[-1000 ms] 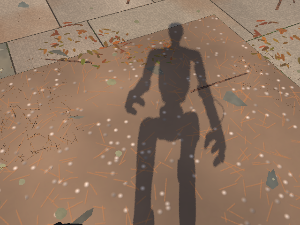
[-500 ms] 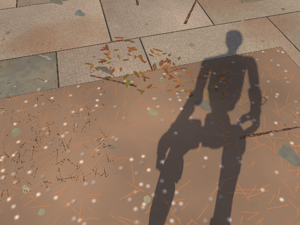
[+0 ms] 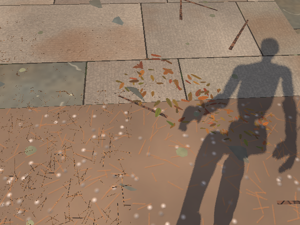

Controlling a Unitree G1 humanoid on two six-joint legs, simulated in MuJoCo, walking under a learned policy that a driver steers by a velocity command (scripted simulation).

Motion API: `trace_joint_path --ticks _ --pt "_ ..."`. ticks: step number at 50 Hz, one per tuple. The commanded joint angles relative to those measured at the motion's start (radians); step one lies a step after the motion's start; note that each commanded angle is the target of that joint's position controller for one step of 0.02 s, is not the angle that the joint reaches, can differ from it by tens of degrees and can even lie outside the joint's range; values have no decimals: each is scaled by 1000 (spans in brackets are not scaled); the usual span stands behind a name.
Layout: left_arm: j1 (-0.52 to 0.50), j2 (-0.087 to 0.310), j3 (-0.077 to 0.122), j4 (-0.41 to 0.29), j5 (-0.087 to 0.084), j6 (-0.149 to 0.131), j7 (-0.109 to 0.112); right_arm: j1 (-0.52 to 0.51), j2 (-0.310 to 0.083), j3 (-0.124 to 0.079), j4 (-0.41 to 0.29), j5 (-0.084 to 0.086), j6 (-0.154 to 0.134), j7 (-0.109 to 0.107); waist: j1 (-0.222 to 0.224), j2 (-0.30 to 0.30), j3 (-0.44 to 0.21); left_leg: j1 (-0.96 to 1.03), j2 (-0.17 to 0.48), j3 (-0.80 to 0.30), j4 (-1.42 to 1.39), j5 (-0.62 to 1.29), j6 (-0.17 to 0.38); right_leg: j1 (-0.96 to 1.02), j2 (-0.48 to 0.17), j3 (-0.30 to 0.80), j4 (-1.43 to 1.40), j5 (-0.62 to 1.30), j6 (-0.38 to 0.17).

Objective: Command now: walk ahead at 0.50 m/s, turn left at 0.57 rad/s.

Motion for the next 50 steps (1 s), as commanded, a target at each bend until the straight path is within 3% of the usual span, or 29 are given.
trace_joint_path --ticks 1,4,6,7,8,9,10,11,12,13,15,18,21,24,28,30,31,32,33,34,35,36,37,39,42,46,50 --pt "-149 73 9 -112 -8 -23 -3 70 -163 -38 -42 -9 -7 -10 -25 99 6 36 261 -211 -13 410 111 -11 54 -34 -84 30 -6" --pt "-115 100 12 -121 -13 -36 -1 36 -184 -43 -59 -15 -7 -21 11 115 0 34 278 -256 51 466 76 121 81 -14 -183 -29 -36" --pt "53 137 28 -74 -16 -48 14 -26 -202 -46 -77 -16 -13 -17 93 110 -58 -40 244 -254 187 584 34 385 127 -33 -250 -98 -69" --pt "184 172 42 -44 -6 -62 27 -36 -185 -41 -79 -6 -21 -7 162 47 -135 -107 175 -200 380 549 8 584 79 5 -308 -91 -100" --pt "350 250 59 -42 16 -66 46 -20 -101 -16 -111 4 -30 -1 211 -75 -299 -225 112 -104 668 246 -14 813 -176 256 -339 -323 -149" --pt "303 320 75 -44 22 -50 46 102 -55 -7 -135 21 -26 -2 113 -303 -334 -509 -25 -5 864 -345 -37 929 -360 719 -483 -376 -257" --pt "244 225 64 -49 2 -40 38 92 -129 -13 -90 -16 -9 -11 91 -131 -213 -579 77 -14 951 -266 -29 809 -330 713 -482 -477 -269" --pt "190 136 43 -56 -7 -40 31 25 -130 -14 -85 -23 -6 -1 90 -20 -103 -561 108 -7 932 -166 -34 684 -271 544 -494 -430 -251" --pt "165 98 33 -46 -5 -43 25 -17 -108 -8 -91 -24 -5 6 83 7 -48 -537 132 1 887 -116 -43 600 -214 404 -515 -291 -233" --pt "171 90 28 -32 -5 -49 26 -36 -96 -6 -94 -32 0 14 77 -34 -30 -515 150 8 850 -100 -51 560 -173 308 -528 -187 -217" --pt "207 94 28 3 -14 -68 19 -33 -83 -1 -92 -38 15 26 64 -81 -34 -479 145 18 821 -84 -65 530 -133 203 -540 6 -213" --pt "247 110 35 37 -26 -88 10 -104 -76 5 -114 -40 20 33 61 -67 -28 -544 150 23 765 -29 -80 554 -135 131 -572 99 -240" --pt "272 108 35 65 -27 -83 8 -233 -60 21 -154 -39 16 42 78 -57 8 -586 181 68 615 74 -102 554 -112 58 -614 97 -241" --pt "309 116 37 94 -30 -77 5 -348 -31 44 -183 -34 8 51 104 -62 19 -503 198 150 426 162 -106 532 -84 -9 -614 147 -226" --pt "373 149 46 136 -27 -66 7 -409 -53 46 -201 -29 2 41 118 -64 29 -433 184 187 311 122 -72 601 -132 -1 -567 225 -216" --pt "370 160 48 149 -26 -56 11 -366 -67 40 -189 -35 -4 31 89 -61 12 -350 155 202 257 63 -41 638 -142 -10 -479 368 -204" --pt "366 159 47 155 -30 -50 13 -270 -74 32 -154 -42 -12 24 41 -35 -33 -220 127 214 191 76 -22 634 -116 -45 -351 477 -188" --pt "374 135 38 155 -31 -48 14 -115 -109 16 -98 -55 -23 14 -14 8 -128 -5 141 185 173 70 7 557 -69 -84 -161 449 -168" --pt "370 74 18 106 -43 -51 11 48 -197 -8 -76 -76 -29 -1 -72 148 -265 263 398 -119 132 -63 78 323 -2 -139 157 126 -131" --pt "439 41 16 94 -42 -48 12 74 -271 -28 -65 -50 -17 -5 -34 319 -322 364 588 -518 0 -63 173 68 150 -115 416 -481 -115" --pt "358 131 42 102 -18 -37 20 9 -210 -17 -66 -16 -11 -4 -22 160 -200 270 533 -446 -5 -83 155 -11 88 -13 476 -434 -130" --pt "310 111 39 89 -22 -42 12 -71 -152 -1 -74 -13 -14 -2 15 129 -90 147 488 -312 -26 -20 133 -16 51 -9 450 -346 -135" --pt "295 89 34 93 -27 -43 7 -119 -107 11 -75 -16 -20 3 44 109 -48 56 435 -217 -62 55 102 25 22 -13 394 -288 -133" --pt "322 67 31 116 -8 -20 -2 -147 -69 22 -62 -12 -33 0 90 129 -23 -47 370 -99 -110 156 69 111 0 -25 335 -244 -110" --pt "276 52 32 107 -2 -3 -15 -94 -88 15 -23 -2 -52 -1 100 105 -10 -54 354 -37 -152 258 88 84 -3 -46 299 -175 -85" --pt "111 46 29 58 -4 0 -18 -24 -83 15 24 -2 -52 -2 71 90 40 -16 336 18 -187 288 91 -24 -22 -63 159 -44 -58" --pt "-24 28 14 19 -11 -6 -19 36 -90 16 64 -5 -52 -3 38 91 59 22 326 66 -178 380 78 6 5 -98 -25 50 -63"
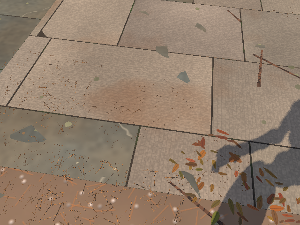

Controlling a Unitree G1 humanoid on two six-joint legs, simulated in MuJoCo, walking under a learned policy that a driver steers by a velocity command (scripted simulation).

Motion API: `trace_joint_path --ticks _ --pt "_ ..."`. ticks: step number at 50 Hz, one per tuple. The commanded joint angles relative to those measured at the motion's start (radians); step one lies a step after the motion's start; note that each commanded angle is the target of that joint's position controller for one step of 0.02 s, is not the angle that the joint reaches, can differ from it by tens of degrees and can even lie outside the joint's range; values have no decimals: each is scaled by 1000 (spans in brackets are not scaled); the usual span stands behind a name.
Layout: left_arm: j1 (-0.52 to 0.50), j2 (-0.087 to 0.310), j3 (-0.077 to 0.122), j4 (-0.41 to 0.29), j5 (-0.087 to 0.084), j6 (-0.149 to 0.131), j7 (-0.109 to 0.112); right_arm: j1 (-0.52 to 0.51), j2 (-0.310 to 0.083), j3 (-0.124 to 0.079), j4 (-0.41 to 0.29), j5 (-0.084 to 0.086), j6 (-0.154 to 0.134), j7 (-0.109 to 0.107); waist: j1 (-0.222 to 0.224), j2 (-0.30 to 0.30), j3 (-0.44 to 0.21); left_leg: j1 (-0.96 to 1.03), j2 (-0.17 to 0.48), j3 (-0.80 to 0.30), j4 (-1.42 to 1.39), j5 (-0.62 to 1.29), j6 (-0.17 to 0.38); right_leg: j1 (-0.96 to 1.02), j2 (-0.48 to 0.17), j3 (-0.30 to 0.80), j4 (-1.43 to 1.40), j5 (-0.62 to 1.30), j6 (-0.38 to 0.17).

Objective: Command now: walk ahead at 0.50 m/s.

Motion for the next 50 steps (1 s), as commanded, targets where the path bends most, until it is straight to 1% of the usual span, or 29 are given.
trace_joint_path --ticks 1,4,6,7,8,9,10,11,12,13,14,16,18,21,26,31,34,35,36,37,38,39,40,41,42,43,44,47,50 --pt "-126 31 -5 -87 -4 -14 0 30 -132 -24 -20 -3 -15 -5 -5 102 77 -30 272 -124 -67 373 108 -12 25 -36 -112 68 -7" --pt "-183 43 -5 -111 -5 -19 4 64 -140 -24 11 -10 -10 -14 -14 104 92 56 302 -125 -34 445 105 -6 43 -43 -184 36 -39" --pt "-170 52 -1 -114 -5 -26 8 53 -150 -26 23 -14 -7 -20 5 107 86 98 318 -115 21 570 94 45 66 -53 -224 -30 -70" --pt "-126 59 3 -102 -5 -31 13 35 -158 -28 25 -16 -7 -22 30 114 63 102 315 -102 82 709 81 123 93 -66 -245 -70 -88" --pt "-32 74 13 -71 -4 -36 21 21 -167 -30 29 -17 -5 -23 72 117 11 99 304 -87 197 839 67 244 128 -79 -269 -99 -108" --pt "137 93 25 -13 4 -46 31 6 -164 -28 29 -14 -1 -22 144 88 -79 42 263 -50 390 837 47 454 146 -86 -329 -62 -135" --pt "323 166 47 30 27 -54 44 6 -133 -16 3 -5 -3 -20 205 16 -200 -160 215 -19 675 544 28 727 -31 107 -342 -134 -186" --pt "370 272 75 40 32 -50 44 125 -31 1 -12 26 -4 -9 147 -224 -309 -520 9 13 1051 -201 -18 969 -317 619 -452 -205 -324" --pt "287 218 66 32 -13 -38 35 58 -133 -26 -3 -4 -1 -14 133 -78 -258 -606 38 -142 1134 -278 2 889 -284 684 -523 -226 -309" --pt "178 161 51 16 -22 -38 33 -13 -131 -31 -26 -4 -4 -11 89 -35 -109 -638 92 -141 1117 -191 8 749 -254 511 -534 -214 -283" --pt "130 100 35 14 -18 -45 29 -56 -112 -25 -32 -4 -9 -7 72 17 -42 -615 128 -132 1062 -128 7 636 -209 408 -572 -124 -259" --pt "108 48 19 38 -19 -58 34 -51 -80 -22 -25 -25 13 2 20 -12 2 -525 170 -120 967 -85 -11 505 -128 259 -618 -17 -204" --pt "155 54 19 66 -20 -74 34 -51 -57 -19 -21 -30 32 13 9 -11 -5 -500 170 -99 935 -67 -29 480 -113 206 -640 71 -208" --pt "206 82 25 97 -25 -83 34 -163 -55 -18 -54 -31 44 22 16 -4 40 -596 199 -71 839 22 -57 487 -97 154 -693 56 -215" --pt "280 74 18 132 -25 -80 33 -364 -41 -6 -116 -19 40 26 62 -9 76 -634 193 -26 575 180 -81 536 -60 80 -704 137 -193" --pt "361 77 16 172 -16 -74 44 -489 -51 -3 -162 -17 33 21 99 -15 91 -623 160 -10 432 184 -60 660 -95 91 -647 263 -195" --pt "329 105 24 172 -7 -66 53 -457 -74 -12 -168 -15 16 16 64 -23 75 -542 131 -19 368 81 -34 708 -118 120 -552 410 -183" --pt "304 114 27 168 -7 -65 54 -384 -87 -20 -148 -16 9 10 29 -27 42 -435 105 -12 336 45 -22 695 -108 117 -476 511 -169" --pt "283 114 27 165 -12 -63 51 -240 -105 -31 -102 -21 -3 1 -35 3 -31 -245 82 3 263 76 -3 652 -68 90 -317 551 -149" --pt "276 88 18 146 -22 -66 47 -64 -166 -52 -58 -43 -16 -14 -96 62 -150 23 192 -108 251 51 36 493 -11 57 -82 374 -128" --pt "374 -29 -7 113 -61 -66 42 45 -284 -82 -56 -66 -15 -22 -78 265 -316 345 506 -519 200 -59 134 154 137 -32 281 -165 -77" --pt "369 55 18 127 -40 -56 50 -2 -254 -80 -63 -35 4 -16 -66 227 -327 276 551 -705 87 -131 163 48 161 48 420 -448 -89" --pt "293 81 31 117 -28 -47 49 -113 -177 -59 -82 -22 9 -14 -21 137 -160 127 504 -550 66 -210 130 13 92 82 446 -369 -100" --pt "246 58 29 108 -25 -47 40 -189 -113 -43 -94 -18 4 -10 0 106 -59 -10 457 -423 23 -163 103 25 55 78 411 -290 -97" --pt "233 37 30 109 -21 -39 34 -215 -82 -35 -92 -18 -2 -12 22 119 -11 -92 412 -317 -7 -92 68 56 31 74 372 -250 -94" --pt "238 27 32 108 -7 -25 27 -216 -64 -29 -81 -12 -9 -17 45 139 15 -151 378 -236 -23 -25 44 87 16 71 347 -229 -84" --pt "246 10 31 110 -1 -11 19 -204 -60 -28 -73 -11 -17 -19 57 140 13 -172 367 -185 -31 28 36 106 15 63 347 -209 -76" --pt "176 -3 33 75 -2 10 6 -149 -78 -34 -49 -3 -41 -20 67 122 24 -156 360 -81 -54 143 44 33 2 47 331 -121 -61" --pt "70 -1 31 32 -3 16 -4 -104 -75 -34 -31 -10 -44 -21 56 116 53 -129 345 3 -63 203 48 -48 -5 30 237 -16 -47"
Over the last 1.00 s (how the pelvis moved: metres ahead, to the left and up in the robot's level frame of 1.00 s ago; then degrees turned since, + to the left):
0.51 0.07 0.00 12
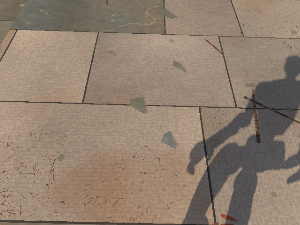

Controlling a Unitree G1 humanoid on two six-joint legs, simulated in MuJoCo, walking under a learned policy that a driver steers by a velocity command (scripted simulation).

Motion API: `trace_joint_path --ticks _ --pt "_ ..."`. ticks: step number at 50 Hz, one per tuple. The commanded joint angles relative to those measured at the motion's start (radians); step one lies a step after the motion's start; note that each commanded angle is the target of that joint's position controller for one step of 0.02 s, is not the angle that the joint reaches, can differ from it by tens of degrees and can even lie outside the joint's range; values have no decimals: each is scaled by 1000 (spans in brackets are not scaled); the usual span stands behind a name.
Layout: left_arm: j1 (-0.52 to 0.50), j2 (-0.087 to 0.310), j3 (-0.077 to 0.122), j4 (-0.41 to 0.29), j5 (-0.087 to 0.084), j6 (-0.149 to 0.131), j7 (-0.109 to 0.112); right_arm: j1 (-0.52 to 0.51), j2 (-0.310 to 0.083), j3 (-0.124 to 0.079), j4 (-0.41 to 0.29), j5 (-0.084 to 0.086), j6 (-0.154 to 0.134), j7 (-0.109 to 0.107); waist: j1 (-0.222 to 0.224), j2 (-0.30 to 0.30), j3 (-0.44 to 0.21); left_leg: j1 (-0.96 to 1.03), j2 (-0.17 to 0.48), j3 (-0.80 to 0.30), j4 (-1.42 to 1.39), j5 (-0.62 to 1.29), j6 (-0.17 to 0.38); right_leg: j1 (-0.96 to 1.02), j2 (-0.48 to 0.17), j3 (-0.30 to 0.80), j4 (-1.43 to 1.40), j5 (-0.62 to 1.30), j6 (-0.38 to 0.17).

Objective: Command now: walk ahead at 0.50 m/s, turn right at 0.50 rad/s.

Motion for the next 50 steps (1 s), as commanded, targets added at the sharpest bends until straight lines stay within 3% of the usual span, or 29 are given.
trace_joint_path --ticks 1,5,8,10,12,13,14,15,16,17,18,19,20,21,24,27,32,38,41,43,44,45,46,47,48,49,50 --pt "-43 -3 -7 -68 0 3 -15 15 -84 -12 -35 -1 -20 -3 13 110 44 -15 263 -109 -174 212 74 -78 -24 -3 -89 114 14" --pt "-185 -16 -24 -126 4 -1 -29 60 -109 -16 -20 -1 -18 -10 -18 108 65 34 269 -24 -163 313 67 -27 -1 -78 -317 187 1" --pt "-242 -2 -24 -158 9 -3 -34 110 -126 -21 0 -5 -4 -17 -32 107 73 143 297 15 -115 427 62 -18 19 -118 -396 121 -35" --pt "-223 6 -19 -160 13 -5 -30 103 -140 -25 2 -7 10 -24 -11 119 61 192 300 54 -7 712 50 41 67 -153 -432 36 -67" --pt "-82 26 -6 -121 18 -15 -18 90 -172 -36 -3 -5 30 -29 42 139 -21 207 290 72 241 995 35 191 150 -185 -467 -36 -104" --pt "43 48 7 -82 23 -29 -7 80 -180 -38 -11 3 39 -27 91 123 -99 154 279 76 448 921 14 349 180 -168 -547 30 -129" --pt "165 118 33 -52 37 -42 9 64 -171 -35 -34 14 38 -22 154 58 -188 -36 243 79 734 590 -31 586 88 -38 -615 188 -175" --pt "120 264 66 -76 32 -36 18 143 -44 -11 -103 30 36 -6 54 -195 -297 -499 44 44 1136 -448 -98 952 -273 435 -535 739 -360" --pt "205 264 69 -89 -15 -18 27 49 -137 -28 -119 14 37 -8 120 8 -398 -528 24 -181 1207 -411 -100 931 -294 530 -598 883 -392" --pt "122 239 60 -92 -20 -12 38 -16 -104 -20 -143 25 32 -9 88 8 -265 -573 72 -215 1175 -299 -93 813 -272 388 -631 891 -364" --pt "51 169 44 -101 -30 -9 40 -27 -100 -16 -138 19 28 -13 54 41 -152 -555 102 -217 1076 -231 -91 671 -213 315 -674 819 -310" --pt "3 128 33 -109 -37 -8 44 -34 -111 -21 -135 0 39 -15 22 52 -90 -522 118 -221 1010 -204 -94 573 -156 262 -705 759 -266" --pt "-28 99 22 -118 -42 -6 47 -7 -114 -23 -135 -19 58 -14 -11 42 -81 -463 121 -223 965 -191 -104 493 -117 225 -728 739 -248" --pt "-30 97 18 -122 -37 -10 45 8 -106 -24 -135 -24 78 -13 -24 41 -93 -424 115 -225 927 -187 -112 453 -100 208 -732 745 -236" --pt "3 149 30 -123 -20 -24 37 3 -86 -19 -153 -17 108 -11 -34 34 -129 -413 96 -216 845 -143 -124 425 -66 193 -724 789 -221" --pt "37 157 32 -130 -21 -15 40 -74 -106 -22 -187 -15 121 -14 -9 -5 -129 -460 93 -226 776 -90 -130 438 -49 228 -730 672 -191" --pt "88 162 33 -139 -16 5 47 -171 -124 -20 -225 -7 133 -20 29 -29 -105 -519 83 -255 666 -72 -128 513 -61 316 -738 475 -169" --pt "104 149 20 -135 -1 13 50 -191 -122 -11 -236 9 127 -26 46 -47 -87 -401 44 -244 522 -157 -88 540 -82 338 -683 599 -179" --pt "74 152 14 -133 -2 22 53 -166 -120 -6 -233 19 123 -31 37 -56 -76 -280 18 -230 375 -194 -62 520 -79 360 -647 617 -161" --pt "28 146 5 -135 -18 28 59 -100 -106 -1 -211 16 115 -35 -14 -38 -65 -112 17 -225 103 -30 -46 463 -39 358 -612 495 -100" --pt "29 118 -7 -141 -23 24 61 -82 -125 -2 -206 1 103 -40 -13 13 -75 6 96 -303 -2 123 -30 389 1 345 -584 337 -47" --pt "85 51 -26 -149 -20 18 62 -93 -184 -3 -223 -16 94 -45 29 202 -116 105 320 -516 -26 432 19 312 96 239 -453 -29 0" --pt "110 88 -14 -129 -28 33 68 -133 -204 -1 -221 0 100 -36 34 276 -104 27 408 -584 36 687 173 292 205 131 -408 -385 19" --pt "82 128 -7 -113 -17 41 69 -125 -166 6 -219 3 96 -27 11 208 -97 -10 401 -582 20 664 218 310 180 124 -287 -424 32" --pt "52 125 -3 -106 -22 46 64 -144 -140 18 -213 4 91 -22 15 164 -72 -47 347 -519 6 598 198 320 174 133 -249 -385 44" --pt "48 115 -4 -95 -25 49 59 -175 -133 24 -213 0 92 -22 33 153 -61 -63 289 -454 5 536 159 336 165 132 -248 -351 60" --pt "44 106 -7 -88 -21 55 52 -183 -133 27 -206 1 91 -26 37 181 -52 -59 261 -417 4 527 134 341 152 126 -275 -317 72"
Over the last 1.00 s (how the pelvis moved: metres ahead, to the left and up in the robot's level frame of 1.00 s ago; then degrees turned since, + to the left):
0.54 0.00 0.00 -11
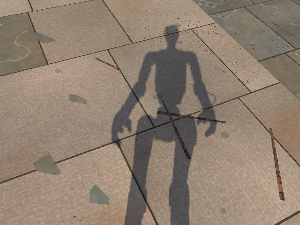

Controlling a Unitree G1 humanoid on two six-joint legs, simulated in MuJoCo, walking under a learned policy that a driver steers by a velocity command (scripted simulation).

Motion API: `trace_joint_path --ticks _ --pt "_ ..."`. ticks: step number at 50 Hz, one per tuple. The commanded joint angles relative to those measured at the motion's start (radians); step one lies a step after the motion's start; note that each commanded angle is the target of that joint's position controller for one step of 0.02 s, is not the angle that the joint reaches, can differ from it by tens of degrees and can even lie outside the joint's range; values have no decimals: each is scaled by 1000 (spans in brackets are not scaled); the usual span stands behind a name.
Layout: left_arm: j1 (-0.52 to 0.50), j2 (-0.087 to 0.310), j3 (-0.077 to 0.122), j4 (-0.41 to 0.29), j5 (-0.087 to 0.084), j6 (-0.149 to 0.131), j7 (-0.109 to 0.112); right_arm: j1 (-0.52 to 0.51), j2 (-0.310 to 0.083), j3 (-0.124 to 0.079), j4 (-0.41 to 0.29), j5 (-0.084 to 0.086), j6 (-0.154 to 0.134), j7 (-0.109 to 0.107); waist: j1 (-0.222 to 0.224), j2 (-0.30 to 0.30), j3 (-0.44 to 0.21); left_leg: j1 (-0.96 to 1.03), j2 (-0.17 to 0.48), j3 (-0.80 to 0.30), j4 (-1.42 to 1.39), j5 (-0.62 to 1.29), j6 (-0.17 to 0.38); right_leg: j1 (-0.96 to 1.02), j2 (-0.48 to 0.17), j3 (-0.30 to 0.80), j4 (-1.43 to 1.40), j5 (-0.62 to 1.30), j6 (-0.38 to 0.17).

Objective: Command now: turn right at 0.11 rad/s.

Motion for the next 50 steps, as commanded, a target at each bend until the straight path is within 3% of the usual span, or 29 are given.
trace_joint_path --ticks 1,5,7,9,10,11,12,15,25,26,28,30,31,32,35,37,38,39,40,41,42,43,44,47,50 --pt "69 78 17 0 2 7 -9 -41 -137 -20 -39 -2 -15 -2 32 196 -65 65 225 -177 -117 555 144 17 -54 -5 34 8 42" --pt "36 56 2 37 -8 8 0 12 -156 -25 8 -2 -9 4 -4 194 -93 136 206 -173 -71 562 134 69 -70 -65 -186 87 51" --pt "50 50 -4 64 -7 2 6 0 -169 -30 25 2 -4 5 16 180 -95 111 188 -170 -54 491 100 154 -84 -78 -373 272 40" --pt "31 99 -1 75 13 -13 10 12 -155 -29 31 5 -8 11 -4 130 -105 17 162 -176 -69 284 37 266 -168 19 -399 438 23" --pt "7 134 6 87 10 -16 8 37 -149 -33 38 9 -7 15 -40 53 -69 0 108 -132 -99 171 23 222 -196 37 -349 481 1" --pt "-9 105 0 99 0 -20 3 22 -129 -27 57 10 -3 13 -23 10 -43 44 86 -105 -111 98 13 143 -193 42 -365 412 -11" --pt "-9 78 -9 109 1 -26 1 8 -133 -29 70 7 2 11 -12 12 -20 68 85 -102 -98 90 7 106 -191 48 -393 372 -12" --pt "5 83 -15 147 3 -37 11 15 -137 -32 98 2 5 14 -18 -9 -17 89 97 -103 -87 141 12 98 -188 51 -422 371 -13" --pt "29 70 -31 218 1 -45 14 49 -116 -18 200 4 4 13 -17 30 6 71 93 -99 -111 93 -9 85 -193 58 -455 302 -29" --pt "43 68 -32 225 1 -45 14 59 -112 -16 209 3 5 14 -14 26 -16 77 81 -89 -107 16 -10 89 -187 60 -471 203 -35" --pt "66 112 -13 228 2 -35 13 58 -122 -22 207 -3 9 17 -4 -18 9 4 20 -38 -17 -225 4 63 -179 94 -483 -114 -77" --pt "119 135 2 234 5 -26 9 17 -99 -19 183 -15 10 27 28 -80 88 -155 -24 10 119 -300 10 56 -260 225 -562 -352 -144" --pt "132 141 10 237 8 -27 9 7 -74 -13 172 -23 4 32 34 -121 114 -199 -17 44 212 -237 8 63 -329 303 -602 -375 -181" --pt "136 128 12 236 9 -32 7 -4 -74 -13 161 -25 -5 34 37 -120 124 -234 15 35 278 -202 11 64 -373 344 -628 -334 -206" --pt "110 121 19 222 13 -55 1 15 -98 -24 144 -16 -35 48 8 -86 93 -258 51 17 284 -227 25 128 -364 282 -603 -162 -207" --pt "55 119 24 208 2 -64 -3 97 -76 -25 162 -6 -49 49 -49 -84 83 -47 29 59 116 -138 40 4 -307 180 -546 -108 -172" --pt "38 100 21 204 2 -64 -3 186 -58 -27 201 -4 -53 42 -86 -44 80 108 -13 91 17 -73 37 -79 -258 123 -464 -45 -150" --pt "43 61 11 200 10 -69 -2 261 -73 -34 231 -10 -58 30 -103 38 69 224 7 31 -55 -83 29 -146 -201 56 -322 55 -121" --pt "50 -17 -12 180 9 -76 -6 361 -150 -49 243 -22 -67 17 -121 249 10 313 235 -302 -216 -229 62 -241 -89 -81 -31 47 -70" --pt "57 11 -6 160 17 -78 -7 432 -237 -67 272 -4 -59 20 -108 338 23 288 396 -562 -286 -136 145 -350 -30 -134 144 -112 -56" --pt "70 44 1 172 30 -77 -9 352 -181 -53 260 -5 -56 20 -46 191 79 212 396 -529 -253 -9 179 -342 -93 -73 278 -63 -62" --pt "75 14 -6 189 26 -77 -15 269 -127 -39 228 -5 -63 23 -14 106 96 164 353 -412 -225 145 175 -325 -127 -67 314 12 -58" --pt "91 -9 -12 202 19 -80 -18 218 -104 -31 209 -6 -69 22 8 94 72 157 308 -304 -217 305 153 -288 -149 -78 303 66 -46" --pt "90 -6 -11 212 18 -69 -20 219 -50 -3 220 -9 -84 13 26 124 -6 173 225 -100 -150 791 125 -192 -141 -121 245 157 -10" --pt "39 -35 -25 202 2 -54 -10 247 -42 15 243 -7 -77 0 17 152 -23 179 196 -31 -105 919 109 -145 -119 -146 89 202 4"
Over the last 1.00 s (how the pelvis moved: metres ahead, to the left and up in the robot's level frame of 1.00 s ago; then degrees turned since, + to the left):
0.30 -0.03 0.00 -27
